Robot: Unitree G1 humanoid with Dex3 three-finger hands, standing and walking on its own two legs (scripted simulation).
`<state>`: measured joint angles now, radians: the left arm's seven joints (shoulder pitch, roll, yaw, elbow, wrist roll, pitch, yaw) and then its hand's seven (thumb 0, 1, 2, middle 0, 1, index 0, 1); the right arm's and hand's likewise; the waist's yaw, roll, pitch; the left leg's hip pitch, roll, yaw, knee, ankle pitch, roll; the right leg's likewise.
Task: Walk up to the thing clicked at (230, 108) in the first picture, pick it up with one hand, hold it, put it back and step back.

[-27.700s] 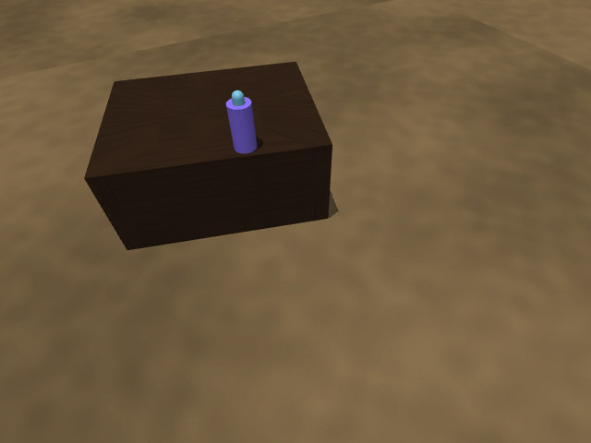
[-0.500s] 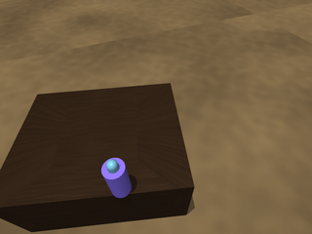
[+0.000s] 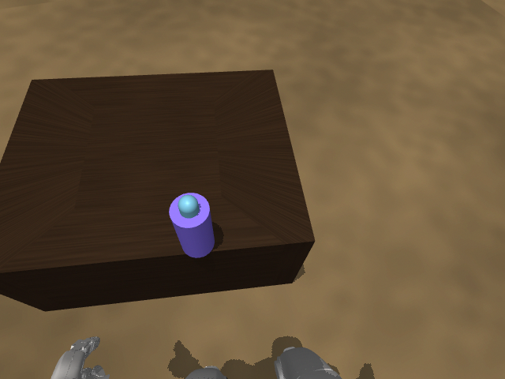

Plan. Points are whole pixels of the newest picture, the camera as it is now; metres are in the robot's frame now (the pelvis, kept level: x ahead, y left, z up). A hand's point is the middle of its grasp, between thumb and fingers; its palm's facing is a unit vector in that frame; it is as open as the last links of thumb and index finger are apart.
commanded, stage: step back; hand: left
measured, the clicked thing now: (193, 223) +0.47 +0.15 -0.23
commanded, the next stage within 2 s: none
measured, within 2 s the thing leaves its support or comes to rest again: neither
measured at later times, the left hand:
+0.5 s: hand out of the picture +0.02 +0.25 -0.13, palm faces +0.01 -0.91 -0.42, open 7.4 cm
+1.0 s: hand out of the picture -0.19 +0.23 -0.15, palm faces -0.03 -0.91 -0.41, open 7.4 cm
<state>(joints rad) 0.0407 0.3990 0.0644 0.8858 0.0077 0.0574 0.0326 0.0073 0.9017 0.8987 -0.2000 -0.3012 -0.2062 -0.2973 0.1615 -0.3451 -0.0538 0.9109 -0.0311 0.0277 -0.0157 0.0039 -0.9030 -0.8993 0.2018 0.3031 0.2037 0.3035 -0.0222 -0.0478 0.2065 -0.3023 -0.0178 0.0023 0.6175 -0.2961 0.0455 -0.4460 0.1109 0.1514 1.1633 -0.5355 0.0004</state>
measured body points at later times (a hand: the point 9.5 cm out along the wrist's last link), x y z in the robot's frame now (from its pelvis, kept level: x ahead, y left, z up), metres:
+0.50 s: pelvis -0.11 -0.01 +0.00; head -0.04 -0.03 +0.44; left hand +0.02 +0.30 -0.10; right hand -0.01 -0.34 -0.13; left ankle -0.14 +0.12 -0.69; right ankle -0.06 -0.13 -0.73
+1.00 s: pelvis -0.26 -0.04 -0.01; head -0.21 -0.05 +0.43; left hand -0.19 +0.28 -0.12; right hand -0.13 -0.36 -0.13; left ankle -0.17 +0.10 -0.70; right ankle -0.28 -0.16 -0.73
